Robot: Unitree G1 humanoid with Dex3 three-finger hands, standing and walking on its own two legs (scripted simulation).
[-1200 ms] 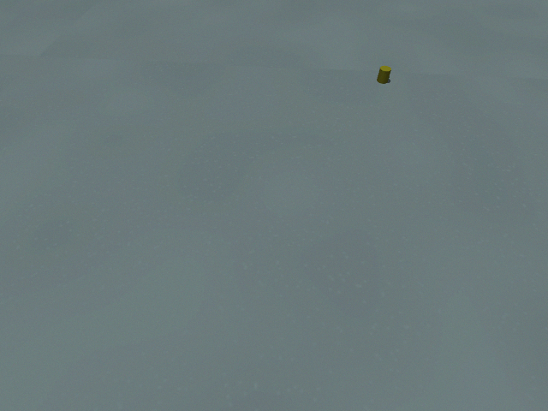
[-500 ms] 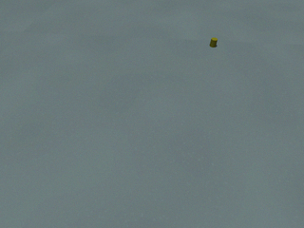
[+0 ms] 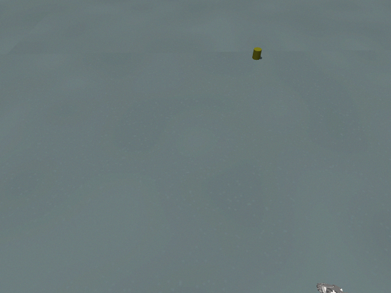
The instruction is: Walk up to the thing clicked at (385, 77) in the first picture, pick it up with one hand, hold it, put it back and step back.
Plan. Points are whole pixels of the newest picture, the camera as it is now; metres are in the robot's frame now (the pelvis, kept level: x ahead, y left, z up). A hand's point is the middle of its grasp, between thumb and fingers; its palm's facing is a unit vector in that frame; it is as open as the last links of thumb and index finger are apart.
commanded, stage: walk up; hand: left
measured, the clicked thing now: (257, 52) +2.30 -0.62 -0.73
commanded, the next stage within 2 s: none
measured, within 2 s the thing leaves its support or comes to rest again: neither
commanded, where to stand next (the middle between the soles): +2.15 -0.19 m, yaw -104 degrees
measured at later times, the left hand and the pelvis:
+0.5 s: hand (148, 218) +0.31 +0.13 -0.12, palm faces -0.29 -0.85 -0.45, open 7.4 cm; pelvis +0.19 -0.12 -0.01, yaw -24 degrees
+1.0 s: hand (200, 93) +0.86 -0.01 -0.13, palm faces -0.68 -0.58 -0.45, open 7.4 cm; pelvis +0.57 -0.16 +0.00, yaw -43 degrees
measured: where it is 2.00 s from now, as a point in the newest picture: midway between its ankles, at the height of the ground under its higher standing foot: (243, 137)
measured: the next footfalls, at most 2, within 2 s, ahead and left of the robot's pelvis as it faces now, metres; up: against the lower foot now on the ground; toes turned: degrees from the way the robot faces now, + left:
right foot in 0.28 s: +0.18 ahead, -0.24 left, +0.00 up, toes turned -25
left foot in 0.78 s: +0.65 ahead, -0.14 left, +0.00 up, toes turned -36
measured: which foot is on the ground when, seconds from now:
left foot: down 0.00-0.30, up 0.32-0.76, down 0.78-1.00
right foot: up 0.00-0.26, down 0.28-0.80, up 0.82-1.00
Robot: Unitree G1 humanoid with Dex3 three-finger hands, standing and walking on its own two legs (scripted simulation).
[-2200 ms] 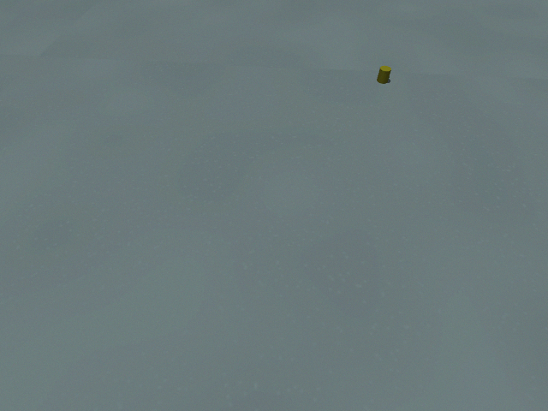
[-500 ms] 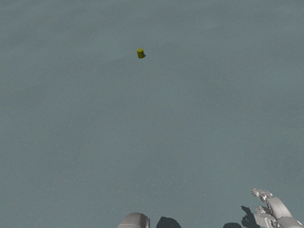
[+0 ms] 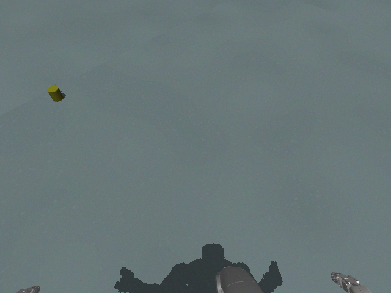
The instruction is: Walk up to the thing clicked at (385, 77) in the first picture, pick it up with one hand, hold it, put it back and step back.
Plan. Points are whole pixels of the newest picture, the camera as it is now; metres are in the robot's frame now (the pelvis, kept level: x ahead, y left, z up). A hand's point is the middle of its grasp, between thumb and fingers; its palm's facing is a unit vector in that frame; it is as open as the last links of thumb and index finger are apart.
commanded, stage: walk up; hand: left
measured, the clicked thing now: (55, 92) +1.58 +0.85 -0.73
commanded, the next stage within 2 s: none
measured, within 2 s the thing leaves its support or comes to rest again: neither
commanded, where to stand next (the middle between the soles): +1.17 +1.06 m, yaw -61 degrees
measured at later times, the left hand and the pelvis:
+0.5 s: hand (29, 193) +0.43 +0.43 -0.15, palm faces -0.21 -0.84 -0.49, open 7.4 cm; pelvis +0.32 +0.16 -0.03, yaw -15 degrees
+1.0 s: hand (22, 104) +0.79 +0.55 -0.15, palm faces -0.47 -0.69 -0.55, open 7.4 cm; pelvis +0.56 +0.33 -0.03, yaw -28 degrees
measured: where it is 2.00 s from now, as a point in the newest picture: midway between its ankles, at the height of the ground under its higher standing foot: (69, 171)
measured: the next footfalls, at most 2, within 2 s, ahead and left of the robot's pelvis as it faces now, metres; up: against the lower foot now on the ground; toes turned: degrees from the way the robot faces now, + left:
right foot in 0.24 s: +0.33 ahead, -0.04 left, +0.00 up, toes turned -19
left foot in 0.60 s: +0.60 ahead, +0.36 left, +0.00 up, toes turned -15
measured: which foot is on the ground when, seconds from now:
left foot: down 0.00-0.26, up 0.28-0.58, down 0.60-1.00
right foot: up 0.00-0.22, down 0.24-0.62, up 0.64-0.98, down 1.00-1.00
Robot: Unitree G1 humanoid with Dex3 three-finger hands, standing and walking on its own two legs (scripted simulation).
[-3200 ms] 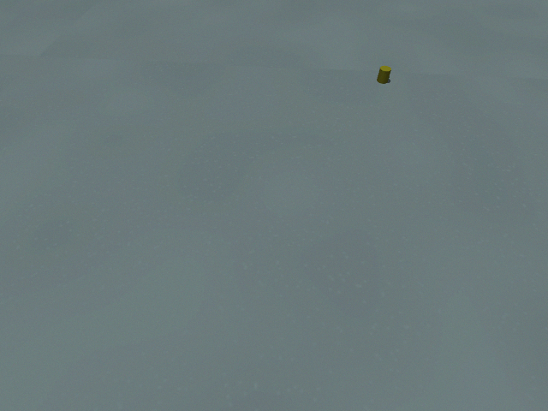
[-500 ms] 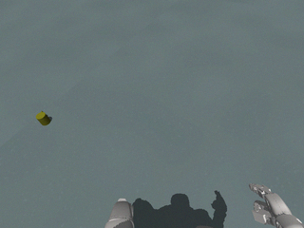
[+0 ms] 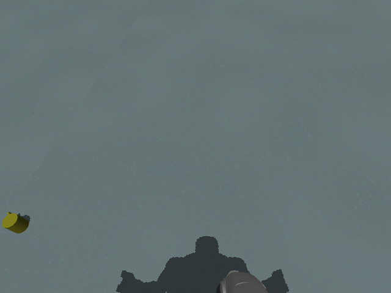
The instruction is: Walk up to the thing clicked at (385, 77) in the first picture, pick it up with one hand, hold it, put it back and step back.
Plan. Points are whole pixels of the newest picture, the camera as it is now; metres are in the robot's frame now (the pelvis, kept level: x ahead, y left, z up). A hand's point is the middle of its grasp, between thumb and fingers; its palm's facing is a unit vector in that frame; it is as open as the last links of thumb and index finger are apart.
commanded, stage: walk up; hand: left
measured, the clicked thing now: (14, 221) +0.65 +0.94 -0.70
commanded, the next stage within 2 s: none
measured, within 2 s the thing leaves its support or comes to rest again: neither
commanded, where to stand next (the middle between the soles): +0.19 +0.93 m, yaw -33 degrees
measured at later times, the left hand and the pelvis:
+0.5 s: hand out of the picture +0.18 +0.56 -0.14, palm faces -0.14 -0.78 -0.60, open 7.4 cm; pelvis +0.06 +0.24 -0.02, yaw -9 degrees
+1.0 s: hand out of the picture +0.24 +0.72 -0.11, palm faces -0.24 -0.74 -0.63, open 7.4 cm; pelvis +0.09 +0.44 -0.02, yaw -17 degrees
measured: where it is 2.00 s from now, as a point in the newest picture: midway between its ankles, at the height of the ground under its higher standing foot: outside the picture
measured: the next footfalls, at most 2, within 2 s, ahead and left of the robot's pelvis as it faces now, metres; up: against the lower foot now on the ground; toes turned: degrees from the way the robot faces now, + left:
left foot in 0.36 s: +0.13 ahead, +0.36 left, +0.00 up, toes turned -5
right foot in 0.70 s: +0.17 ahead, +0.21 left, +0.00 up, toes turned -19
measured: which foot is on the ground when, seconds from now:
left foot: down 0.00-0.00, up 0.02-0.34, down 0.36-0.72, up 0.74-1.00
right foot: down 0.00-0.38, up 0.40-0.68, down 0.70-1.00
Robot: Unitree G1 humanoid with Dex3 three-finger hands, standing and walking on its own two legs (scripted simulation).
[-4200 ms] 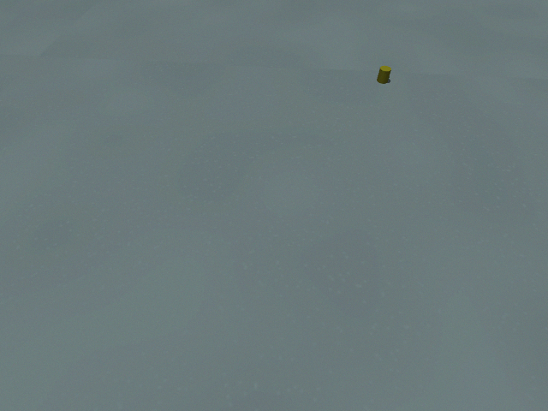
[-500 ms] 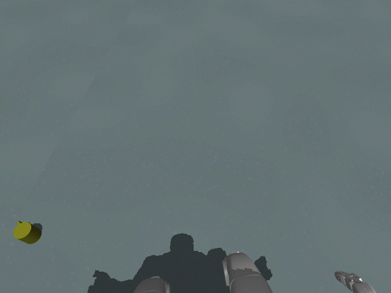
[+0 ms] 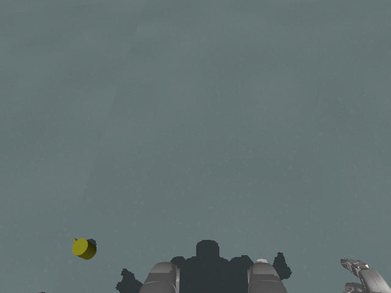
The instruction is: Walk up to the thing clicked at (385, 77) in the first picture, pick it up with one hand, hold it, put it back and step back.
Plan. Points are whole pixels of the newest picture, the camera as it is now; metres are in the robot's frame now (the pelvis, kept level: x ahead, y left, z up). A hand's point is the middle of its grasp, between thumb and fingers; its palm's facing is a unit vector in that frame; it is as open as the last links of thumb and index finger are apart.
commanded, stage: walk up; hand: left
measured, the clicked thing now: (82, 247) +0.39 +0.65 -0.68
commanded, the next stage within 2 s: none
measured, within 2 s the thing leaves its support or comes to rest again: neither
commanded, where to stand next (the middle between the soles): -0.05 +0.50 m, yaw -16 degrees
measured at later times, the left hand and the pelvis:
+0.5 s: hand out of the picture +0.08 +0.50 -0.12, palm faces -0.20 -0.83 -0.53, open 7.4 cm; pelvis -0.05 +0.24 +0.01, yaw -9 degrees
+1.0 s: hand out of the picture +0.02 +0.80 -0.13, palm faces -0.14 -0.80 -0.58, open 7.4 cm; pelvis -0.13 +0.49 +0.00, yaw -11 degrees
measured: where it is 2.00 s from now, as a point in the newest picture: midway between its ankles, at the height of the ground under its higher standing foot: outside the picture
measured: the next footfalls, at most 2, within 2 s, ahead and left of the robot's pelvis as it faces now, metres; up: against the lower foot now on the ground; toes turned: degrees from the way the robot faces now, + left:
left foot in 0.10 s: +0.03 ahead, +0.24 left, +0.00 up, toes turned -1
right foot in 0.46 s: +0.03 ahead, +0.12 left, +0.00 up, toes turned -11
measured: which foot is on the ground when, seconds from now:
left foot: up 0.00-0.08, down 0.10-0.48, up 0.50-0.78, down 0.80-1.00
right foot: down 0.00-0.12, up 0.14-0.44, down 0.46-0.84, up 0.86-1.00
